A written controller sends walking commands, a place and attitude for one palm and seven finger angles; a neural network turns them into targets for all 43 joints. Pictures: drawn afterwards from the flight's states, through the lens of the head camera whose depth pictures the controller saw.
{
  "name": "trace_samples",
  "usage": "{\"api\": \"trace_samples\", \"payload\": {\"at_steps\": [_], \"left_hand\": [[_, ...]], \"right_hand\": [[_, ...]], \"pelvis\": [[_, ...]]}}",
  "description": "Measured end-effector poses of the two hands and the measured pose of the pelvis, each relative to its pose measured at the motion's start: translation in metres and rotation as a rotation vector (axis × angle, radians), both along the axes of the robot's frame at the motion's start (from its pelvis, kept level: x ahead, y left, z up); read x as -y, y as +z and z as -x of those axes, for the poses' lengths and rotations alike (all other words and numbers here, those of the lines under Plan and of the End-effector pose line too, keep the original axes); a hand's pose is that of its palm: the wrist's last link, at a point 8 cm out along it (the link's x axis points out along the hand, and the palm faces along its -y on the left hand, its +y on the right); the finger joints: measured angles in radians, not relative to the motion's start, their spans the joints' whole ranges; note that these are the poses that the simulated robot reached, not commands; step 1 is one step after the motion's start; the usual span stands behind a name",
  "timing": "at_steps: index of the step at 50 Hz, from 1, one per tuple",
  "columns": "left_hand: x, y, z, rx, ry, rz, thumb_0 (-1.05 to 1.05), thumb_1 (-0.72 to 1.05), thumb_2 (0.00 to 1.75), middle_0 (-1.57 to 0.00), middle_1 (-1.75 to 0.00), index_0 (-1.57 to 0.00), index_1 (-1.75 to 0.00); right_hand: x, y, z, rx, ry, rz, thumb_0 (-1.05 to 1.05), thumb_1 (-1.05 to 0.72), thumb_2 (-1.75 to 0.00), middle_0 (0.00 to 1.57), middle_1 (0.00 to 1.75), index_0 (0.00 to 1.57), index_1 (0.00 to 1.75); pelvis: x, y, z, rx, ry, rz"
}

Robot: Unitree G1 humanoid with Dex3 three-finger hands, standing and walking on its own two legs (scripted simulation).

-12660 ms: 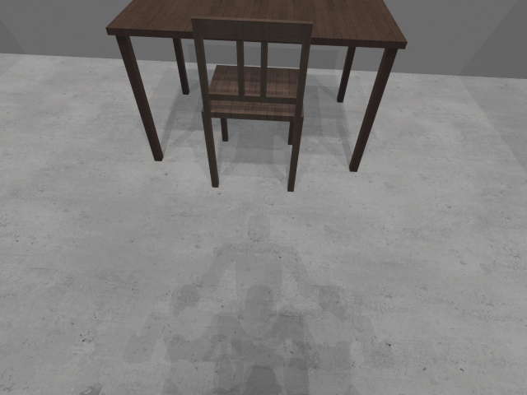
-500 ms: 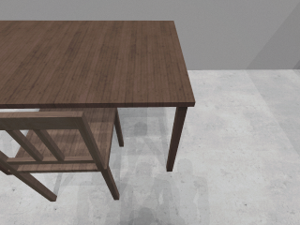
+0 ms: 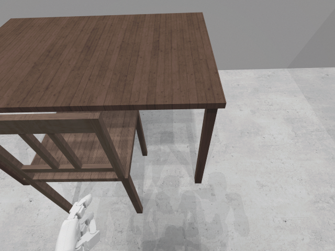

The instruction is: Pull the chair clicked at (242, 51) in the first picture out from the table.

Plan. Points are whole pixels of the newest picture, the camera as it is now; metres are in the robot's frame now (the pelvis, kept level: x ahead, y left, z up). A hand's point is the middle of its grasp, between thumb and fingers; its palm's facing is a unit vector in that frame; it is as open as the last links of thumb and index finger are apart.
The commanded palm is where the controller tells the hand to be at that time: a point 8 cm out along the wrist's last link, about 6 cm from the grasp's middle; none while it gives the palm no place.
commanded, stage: raise the hand toward the chair's back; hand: left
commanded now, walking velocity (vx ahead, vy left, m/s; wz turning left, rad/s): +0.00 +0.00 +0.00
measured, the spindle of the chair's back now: (41, 151) +0.43 +0.46 -0.10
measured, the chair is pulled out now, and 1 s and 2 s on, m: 0.00 0.00 0.00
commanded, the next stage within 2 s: aim the fingers beside a spindle in 1.92 s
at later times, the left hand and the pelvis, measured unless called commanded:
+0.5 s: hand (101, 236) +0.17 +0.17 -0.05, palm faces -0.03 -1.00 -0.03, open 11.5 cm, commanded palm +0.15 +0.23 -0.05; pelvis -0.05 +0.01 -0.11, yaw +1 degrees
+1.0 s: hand (92, 223) +0.19 +0.19 -0.04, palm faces +0.02 -1.00 -0.05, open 15.7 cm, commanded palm +0.17 +0.25 -0.03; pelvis -0.03 +0.02 -0.09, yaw +0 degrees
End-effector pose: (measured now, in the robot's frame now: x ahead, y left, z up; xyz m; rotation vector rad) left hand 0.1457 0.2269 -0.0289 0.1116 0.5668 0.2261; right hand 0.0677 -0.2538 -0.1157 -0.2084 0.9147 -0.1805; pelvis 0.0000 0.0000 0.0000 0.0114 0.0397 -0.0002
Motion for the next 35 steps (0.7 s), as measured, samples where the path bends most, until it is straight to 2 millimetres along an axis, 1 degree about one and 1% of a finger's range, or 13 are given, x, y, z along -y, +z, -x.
{"api": "trace_samples", "payload": {"at_steps": [3, 6, 8, 11, 13, 15, 17, 19, 22, 24, 27, 30, 35], "left_hand": [[0.019, 0.019, -0.043, 0.331, -0.097, 0.1, 0.03, 0.84, 0.85, -0.18, -0.28, -0.18, -0.28], [0.038, 0.02, -0.052, 0.583, -0.215, 0.176, 0.02, 0.77, 0.82, -0.17, -0.27, -0.18, -0.27], [0.044, 0.008, -0.044, 0.65, -0.268, 0.178, 0.02, 0.72, 0.81, -0.17, -0.27, -0.18, -0.27], [0.04, -0.024, -0.022, 0.567, -0.265, 0.18, 0.01, 0.64, 0.78, -0.17, -0.26, -0.18, -0.26], [0.031, -0.04, -0.004, 0.482, -0.22, 0.168, 0.01, 0.59, 0.76, -0.17, -0.25, -0.17, -0.25], [0.019, -0.045, 0.013, 0.439, -0.166, 0.138, 0.01, 0.54, 0.74, -0.17, -0.25, -0.17, -0.24], [0.008, -0.04, 0.023, 0.449, -0.133, 0.098, 0.02, 0.49, 0.72, -0.16, -0.24, -0.16, -0.24], [0.001, -0.029, 0.024, 0.499, -0.136, 0.067, 0.02, 0.44, 0.7, -0.15, -0.23, -0.16, -0.23], [-0.001, -0.017, 0.013, 0.572, -0.194, 0.059, 0.02, 0.37, 0.67, -0.14, -0.22, -0.15, -0.22], [0.0, -0.017, 0.002, 0.571, -0.24, 0.078, 0.01, 0.33, 0.65, -0.14, -0.21, -0.14, -0.21], [0.004, -0.021, -0.012, 0.51, -0.282, 0.113, 0.01, 0.26, 0.62, -0.13, -0.2, -0.13, -0.2], [0.002, -0.022, -0.018, 0.452, -0.269, 0.122, 0.01, 0.19, 0.59, -0.13, -0.19, -0.13, -0.19], [-0.006, -0.014, -0.016, 0.464, -0.215, 0.084, 0.01, 0.07, 0.54, -0.12, -0.17, -0.12, -0.17]], "right_hand": [[0.014, 0.015, -0.042, 0.188, 0.061, 0.053, 0.02, -0.92, -0.9, 0.2, 0.3, 0.2, 0.3], [0.02, 0.026, -0.08, 0.343, 0.125, 0.094, 0.02, -0.91, -0.9, 0.2, 0.3, 0.2, 0.3], [0.019, 0.028, -0.102, 0.417, 0.158, 0.11, 0.02, -0.91, -0.9, 0.2, 0.3, 0.2, 0.3], [0.007, 0.025, -0.129, 0.48, 0.192, 0.099, 0.02, -0.91, -0.9, 0.19, 0.3, 0.2, 0.3], [-0.008, 0.019, -0.14, 0.501, 0.215, 0.077, 0.02, -0.91, -0.9, 0.19, 0.3, 0.2, 0.3], [-0.025, 0.012, -0.145, 0.504, 0.239, 0.049, 0.01, -0.91, -0.9, 0.19, 0.3, 0.2, 0.3], [-0.042, 0.001, -0.143, 0.49, 0.266, 0.016, 0.01, -0.9, -0.9, 0.19, 0.3, 0.2, 0.3], [-0.059, -0.013, -0.135, 0.459, 0.292, -0.016, 0.01, -0.9, -0.9, 0.2, 0.3, 0.2, 0.3], [-0.076, -0.036, -0.116, 0.391, 0.306, -0.06, 0.01, -0.9, -0.9, 0.2, 0.3, 0.21, 0.3], [-0.081, -0.05, -0.099, 0.337, 0.289, -0.084, 0.01, -0.9, -0.9, 0.2, 0.3, 0.21, 0.3], [-0.08, -0.062, -0.072, 0.262, 0.234, -0.1, 0.02, -0.9, -0.9, 0.2, 0.3, 0.21, 0.3], [-0.07, -0.064, -0.049, 0.208, 0.167, -0.089, 0.02, -0.9, -0.9, 0.2, 0.3, 0.21, 0.3], [-0.047, -0.057, -0.029, 0.174, 0.108, -0.028, 0.02, -0.9, -0.9, 0.2, 0.3, 0.21, 0.3]], "pelvis": [[-0.001, -0.017, 0.012, -0.078, -0.002, -0.006], [0.0, -0.043, 0.021, -0.142, -0.019, -0.014], [0.0, -0.062, 0.026, -0.169, -0.031, -0.02], [0.0, -0.083, 0.031, -0.184, -0.027, -0.021], [0.0, -0.092, 0.034, -0.188, -0.02, -0.011], [0.001, -0.097, 0.036, -0.191, -0.011, 0.004], [0.001, -0.1, 0.038, -0.193, 0.001, 0.024], [0.0, -0.102, 0.042, -0.197, 0.012, 0.041], [-0.002, -0.105, 0.047, -0.21, 0.021, 0.058], [-0.004, -0.106, 0.05, -0.216, 0.021, 0.063], [-0.007, -0.104, 0.052, -0.22, 0.015, 0.062], [-0.011, -0.098, 0.05, -0.219, 0.006, 0.055], [-0.016, -0.091, 0.046, -0.217, -0.003, 0.047]]}}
